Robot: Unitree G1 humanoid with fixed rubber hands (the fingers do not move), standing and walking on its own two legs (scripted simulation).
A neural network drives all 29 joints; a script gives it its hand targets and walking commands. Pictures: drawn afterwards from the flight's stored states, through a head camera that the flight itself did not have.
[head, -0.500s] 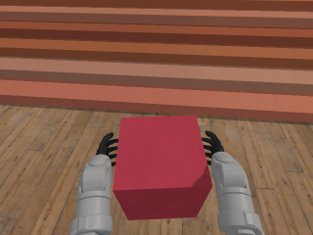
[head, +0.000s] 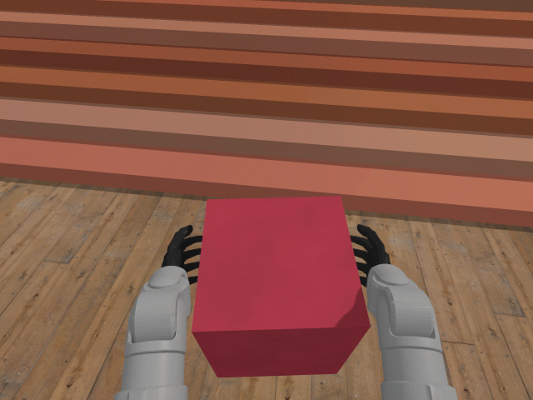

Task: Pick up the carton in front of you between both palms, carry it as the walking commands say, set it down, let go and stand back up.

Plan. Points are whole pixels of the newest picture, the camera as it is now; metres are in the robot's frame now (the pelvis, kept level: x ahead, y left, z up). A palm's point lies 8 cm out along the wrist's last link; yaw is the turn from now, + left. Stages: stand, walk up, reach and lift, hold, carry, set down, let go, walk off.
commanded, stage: carry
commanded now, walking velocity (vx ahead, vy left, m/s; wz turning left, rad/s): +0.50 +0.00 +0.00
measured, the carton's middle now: (275, 291) +0.30 -0.01 +0.00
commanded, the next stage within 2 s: none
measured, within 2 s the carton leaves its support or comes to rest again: neither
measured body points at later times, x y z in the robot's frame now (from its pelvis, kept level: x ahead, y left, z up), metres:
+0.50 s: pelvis +0.23 +0.02 +0.00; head +0.22 +0.03 +0.45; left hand +0.50 +0.18 +0.08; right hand +0.51 -0.12 +0.09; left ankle +0.32 +0.13 -0.72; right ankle +0.10 -0.10 -0.74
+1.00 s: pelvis +0.56 +0.03 -0.01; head +0.56 +0.04 +0.44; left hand +0.84 +0.18 +0.08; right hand +0.83 -0.12 +0.08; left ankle +0.37 +0.12 -0.74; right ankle +0.70 -0.06 -0.72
